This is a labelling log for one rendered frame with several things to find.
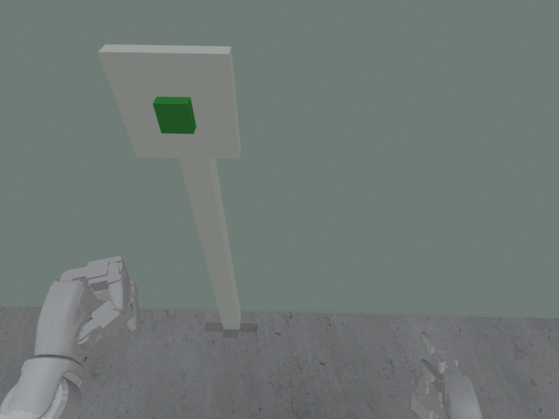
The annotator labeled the left robot hand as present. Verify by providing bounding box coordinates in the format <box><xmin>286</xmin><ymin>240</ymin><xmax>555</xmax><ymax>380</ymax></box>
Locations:
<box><xmin>34</xmin><ymin>256</ymin><xmax>140</xmax><ymax>364</ymax></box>

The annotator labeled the right robot hand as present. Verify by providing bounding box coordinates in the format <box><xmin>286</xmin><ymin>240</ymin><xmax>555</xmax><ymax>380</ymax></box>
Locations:
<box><xmin>411</xmin><ymin>332</ymin><xmax>482</xmax><ymax>419</ymax></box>

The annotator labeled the panel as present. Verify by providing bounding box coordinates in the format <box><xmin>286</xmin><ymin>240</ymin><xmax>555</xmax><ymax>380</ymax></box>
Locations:
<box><xmin>98</xmin><ymin>45</ymin><xmax>241</xmax><ymax>330</ymax></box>

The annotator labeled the button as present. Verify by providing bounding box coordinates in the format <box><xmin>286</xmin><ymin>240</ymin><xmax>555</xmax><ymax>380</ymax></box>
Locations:
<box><xmin>153</xmin><ymin>97</ymin><xmax>197</xmax><ymax>134</ymax></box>

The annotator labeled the robot left forearm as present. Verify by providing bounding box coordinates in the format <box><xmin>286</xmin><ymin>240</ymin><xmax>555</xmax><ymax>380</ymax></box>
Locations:
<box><xmin>0</xmin><ymin>354</ymin><xmax>86</xmax><ymax>419</ymax></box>

